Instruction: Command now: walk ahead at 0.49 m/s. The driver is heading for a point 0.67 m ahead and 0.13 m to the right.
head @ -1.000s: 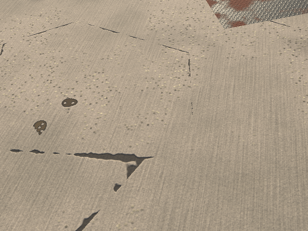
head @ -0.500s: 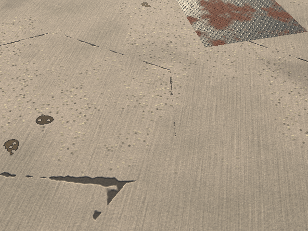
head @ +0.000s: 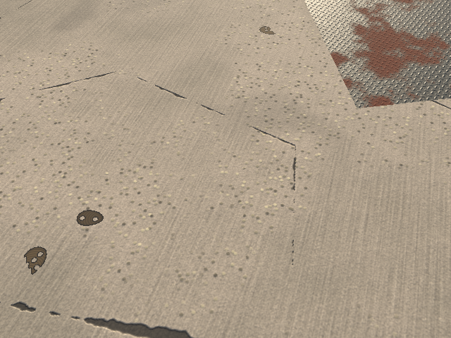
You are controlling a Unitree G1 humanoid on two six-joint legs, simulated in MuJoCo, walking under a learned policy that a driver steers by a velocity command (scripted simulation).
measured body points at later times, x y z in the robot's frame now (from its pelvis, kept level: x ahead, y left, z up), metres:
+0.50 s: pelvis +0.30 +0.05 +0.00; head +0.32 +0.05 +0.45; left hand +0.47 +0.31 -0.11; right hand +0.33 -0.23 -0.12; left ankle +0.25 +0.14 -0.75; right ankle +0.46 -0.13 -0.68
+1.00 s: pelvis +0.56 -0.04 +0.00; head +0.60 -0.07 +0.45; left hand +0.73 +0.20 -0.11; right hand +0.65 -0.34 -0.11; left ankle +0.73 +0.10 -0.68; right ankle +0.54 -0.10 -0.75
